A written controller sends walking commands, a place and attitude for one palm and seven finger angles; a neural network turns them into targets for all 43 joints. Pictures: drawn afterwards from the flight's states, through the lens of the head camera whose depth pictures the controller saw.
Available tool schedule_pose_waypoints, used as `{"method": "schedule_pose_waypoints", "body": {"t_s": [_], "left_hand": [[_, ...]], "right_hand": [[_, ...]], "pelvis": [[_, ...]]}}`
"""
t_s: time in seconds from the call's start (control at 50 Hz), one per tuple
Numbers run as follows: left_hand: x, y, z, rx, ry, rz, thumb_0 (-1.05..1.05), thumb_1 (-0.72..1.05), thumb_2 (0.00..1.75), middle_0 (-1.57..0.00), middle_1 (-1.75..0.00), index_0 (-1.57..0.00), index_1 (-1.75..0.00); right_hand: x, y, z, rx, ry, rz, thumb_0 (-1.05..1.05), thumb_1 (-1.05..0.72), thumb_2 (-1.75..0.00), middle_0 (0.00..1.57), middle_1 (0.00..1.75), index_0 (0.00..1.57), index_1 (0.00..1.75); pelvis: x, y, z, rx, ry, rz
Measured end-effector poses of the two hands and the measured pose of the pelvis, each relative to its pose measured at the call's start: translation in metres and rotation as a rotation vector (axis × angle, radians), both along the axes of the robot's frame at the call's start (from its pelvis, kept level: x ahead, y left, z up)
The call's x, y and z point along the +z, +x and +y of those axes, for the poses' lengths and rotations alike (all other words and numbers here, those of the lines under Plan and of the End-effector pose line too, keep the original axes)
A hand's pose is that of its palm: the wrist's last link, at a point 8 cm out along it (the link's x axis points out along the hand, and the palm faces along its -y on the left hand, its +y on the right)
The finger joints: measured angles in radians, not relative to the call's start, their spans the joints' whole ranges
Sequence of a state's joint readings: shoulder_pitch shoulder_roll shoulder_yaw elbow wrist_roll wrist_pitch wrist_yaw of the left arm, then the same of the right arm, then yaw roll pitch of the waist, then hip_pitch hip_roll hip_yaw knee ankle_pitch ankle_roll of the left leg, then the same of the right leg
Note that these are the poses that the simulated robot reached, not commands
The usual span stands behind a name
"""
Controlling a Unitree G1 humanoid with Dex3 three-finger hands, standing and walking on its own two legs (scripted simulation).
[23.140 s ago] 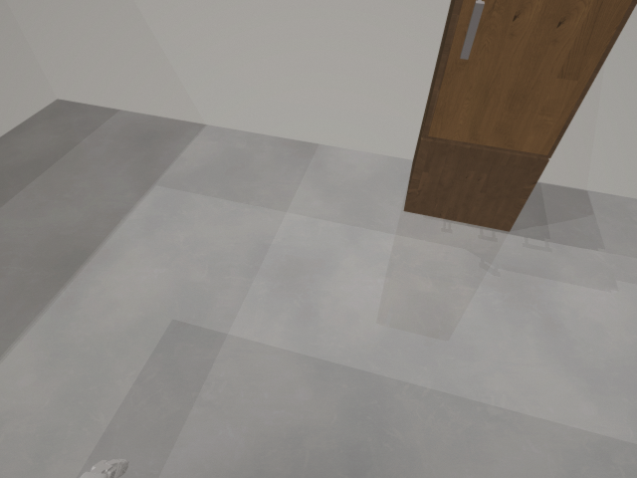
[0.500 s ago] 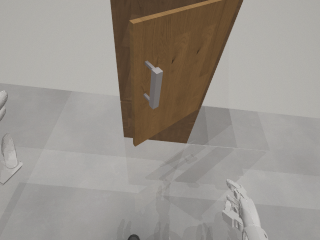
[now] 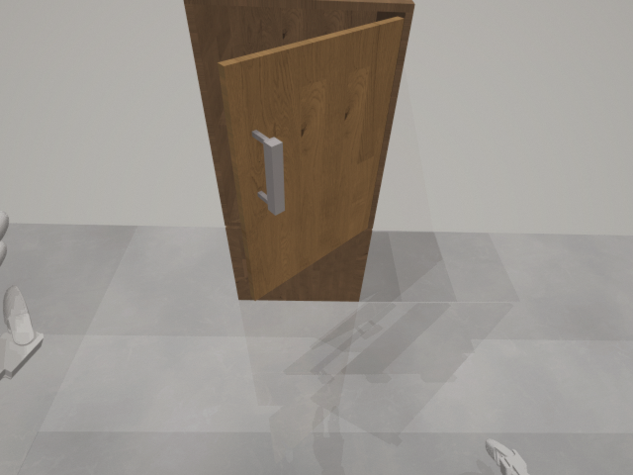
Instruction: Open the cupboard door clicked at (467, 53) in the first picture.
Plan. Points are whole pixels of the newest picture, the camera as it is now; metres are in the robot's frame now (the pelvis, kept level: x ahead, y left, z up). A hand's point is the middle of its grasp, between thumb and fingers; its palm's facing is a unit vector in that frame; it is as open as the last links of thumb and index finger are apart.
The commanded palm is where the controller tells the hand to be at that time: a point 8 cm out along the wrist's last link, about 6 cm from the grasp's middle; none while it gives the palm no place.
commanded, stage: stop stepping back and stand still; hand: left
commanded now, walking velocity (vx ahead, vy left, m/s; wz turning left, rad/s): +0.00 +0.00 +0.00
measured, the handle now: (267, 173) +0.62 +0.10 +0.06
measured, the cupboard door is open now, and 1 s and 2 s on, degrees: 42 42 42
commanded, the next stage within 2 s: let the arm hang, fingers relaxed in 0.54 s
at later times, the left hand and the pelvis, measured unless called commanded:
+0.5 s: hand (0, 375) +0.18 +0.28 +0.16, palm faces +0.42 -0.79 -0.44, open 7.4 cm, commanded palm +0.12 +0.32 +0.19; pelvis -0.02 +0.01 +0.01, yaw +1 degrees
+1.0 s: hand out of the picture -0.04 +0.18 -0.17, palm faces +0.00 -0.99 -0.14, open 7.3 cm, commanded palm none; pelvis -0.03 +0.01 +0.01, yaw +2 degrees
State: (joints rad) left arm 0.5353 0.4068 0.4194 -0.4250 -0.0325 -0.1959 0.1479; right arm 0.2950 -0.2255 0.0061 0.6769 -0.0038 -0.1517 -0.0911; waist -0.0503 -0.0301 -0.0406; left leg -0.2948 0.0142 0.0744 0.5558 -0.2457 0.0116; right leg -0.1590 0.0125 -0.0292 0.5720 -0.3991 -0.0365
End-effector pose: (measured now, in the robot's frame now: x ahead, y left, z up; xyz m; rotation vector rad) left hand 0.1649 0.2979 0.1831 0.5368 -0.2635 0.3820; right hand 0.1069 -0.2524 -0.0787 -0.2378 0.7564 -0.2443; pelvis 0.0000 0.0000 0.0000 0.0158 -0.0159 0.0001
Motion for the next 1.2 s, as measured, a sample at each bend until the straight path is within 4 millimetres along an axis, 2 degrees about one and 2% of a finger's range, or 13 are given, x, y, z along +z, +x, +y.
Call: {"method": "schedule_pose_waypoints", "body": {"t_s": [0.1, 0.24, 0.44, 0.64, 0.68, 0.72, 0.76, 0.84, 0.9, 0.96, 1.06, 1.14, 1.2], "left_hand": [[0.009, -0.017, -0.008, -0.038, 0.038, 0.004, 0.01, 0.89, 0.90, -0.21, -0.30, -0.21, -0.30], [0.002, -0.035, 0.012, 0.050, -0.001, 0.031, 0.01, 0.88, 0.90, -0.21, -0.30, -0.22, -0.30], [-0.007, -0.032, 0.016, 0.060, -0.050, 0.069, 0.01, 0.89, 0.90, -0.21, -0.30, -0.21, -0.30], [-0.005, -0.027, 0.023, 0.042, -0.027, 0.091, 0.01, 0.89, 0.90, -0.21, -0.30, -0.21, -0.30], [-0.029, -0.020, 0.028, 0.031, -0.025, 0.184, 0.01, 0.89, 0.90, -0.21, -0.30, -0.21, -0.30], [-0.082, -0.012, 0.035, 0.052, -0.097, 0.403, 0.00, 0.89, 0.90, -0.20, -0.30, -0.20, -0.30], [-0.145, -0.019, 0.034, 0.085, -0.188, 0.662, 0.00, 0.90, 0.90, -0.20, -0.30, -0.20, -0.30], [-0.250, -0.072, 0.005, 0.114, -0.355, 1.117, 0.01, 0.90, 0.90, -0.20, -0.30, -0.20, -0.30], [-0.298, -0.126, -0.029, 0.117, -0.473, 1.360, 0.01, 0.91, 0.90, -0.20, -0.30, -0.20, -0.30], [-0.321, -0.177, -0.057, 0.140, -0.577, 1.528, 0.01, 0.91, 0.90, -0.20, -0.30, -0.20, -0.30], [-0.326, -0.246, -0.073, 0.245, -0.679, 1.688, 0.01, 0.92, 0.90, -0.20, -0.30, -0.21, -0.30], [-0.319, -0.276, -0.068, 0.331, -0.686, 1.743, 0.01, 0.92, 0.90, -0.20, -0.30, -0.21, -0.30], [-0.313, -0.283, -0.060, 0.375, -0.664, 1.748, 0.01, 0.91, 0.90, -0.20, -0.30, -0.20, -0.30]], "right_hand": [[0.003, 0.006, 0.013, 0.044, 0.042, -0.032, 0.02, -0.91, -0.90, 0.21, 0.30, 0.20, 0.30], [0.006, 0.019, 0.028, 0.094, 0.040, -0.028, 0.02, -0.90, -0.90, 0.21, 0.30, 0.21, 0.30], [0.020, 0.036, 0.043, 0.138, 0.035, -0.085, 0.02, -0.90, -0.90, 0.21, 0.30, 0.21, 0.30], [0.020, 0.033, 0.043, 0.120, 0.017, -0.058, 0.02, -0.90, -0.90, 0.21, 0.30, 0.21, 0.30], [0.009, 0.031, 0.040, 0.151, 0.038, -0.028, 0.01, -0.90, -0.90, 0.21, 0.30, 0.21, 0.30], [-0.009, 0.027, 0.033, 0.166, 0.050, 0.052, 0.01, -0.90, -0.90, 0.21, 0.30, 0.21, 0.30], [-0.023, 0.018, 0.026, 0.155, 0.055, 0.126, 0.01, -0.90, -0.90, 0.21, 0.30, 0.21, 0.30], [-0.036, -0.013, 0.012, 0.102, 0.051, 0.248, 0.01, -0.91, -0.90, 0.21, 0.30, 0.21, 0.30], [-0.038, -0.046, 0.003, 0.065, 0.033, 0.361, 0.01, -0.91, -0.90, 0.21, 0.30, 0.21, 0.30], [-0.039, -0.079, -0.002, 0.033, 0.017, 0.486, 0.01, -0.91, -0.90, 0.21, 0.30, 0.20, 0.30], [-0.042, -0.124, -0.001, -0.001, 0.022, 0.655, 0.01, -0.91, -0.90, 0.20, 0.30, 0.20, 0.30], [-0.047, -0.142, 0.007, -0.014, 0.054, 0.715, 0.01, -0.91, -0.90, 0.20, 0.30, 0.20, 0.30], [-0.053, -0.144, 0.015, -0.015, 0.085, 0.719, 0.01, -0.91, -0.90, 0.20, 0.30, 0.20, 0.30]], "pelvis": [[0.002, -0.009, -0.002, 0.007, -0.026, 0.007], [0.007, -0.013, 0.006, 0.009, -0.026, -0.002], [0.011, -0.020, 0.012, 0.012, -0.033, 0.005], [0.012, -0.019, 0.017, 0.012, -0.035, 0.017], [0.009, -0.021, 0.020, 0.025, -0.037, 0.033], [0.006, -0.025, 0.024, 0.032, -0.035, 0.039], [0.002, -0.030, 0.025, 0.034, -0.031, 0.035], [0.001, -0.034, 0.023, 0.029, -0.024, 0.017], [0.003, -0.035, 0.019, 0.030, -0.024, 0.004], [0.005, -0.035, 0.016, 0.034, -0.026, -0.002], [0.008, -0.034, 0.012, 0.046, -0.030, -0.004], [0.009, -0.033, 0.009, 0.052, -0.031, -0.008], [0.010, -0.032, 0.008, 0.052, -0.031, -0.013]]}}
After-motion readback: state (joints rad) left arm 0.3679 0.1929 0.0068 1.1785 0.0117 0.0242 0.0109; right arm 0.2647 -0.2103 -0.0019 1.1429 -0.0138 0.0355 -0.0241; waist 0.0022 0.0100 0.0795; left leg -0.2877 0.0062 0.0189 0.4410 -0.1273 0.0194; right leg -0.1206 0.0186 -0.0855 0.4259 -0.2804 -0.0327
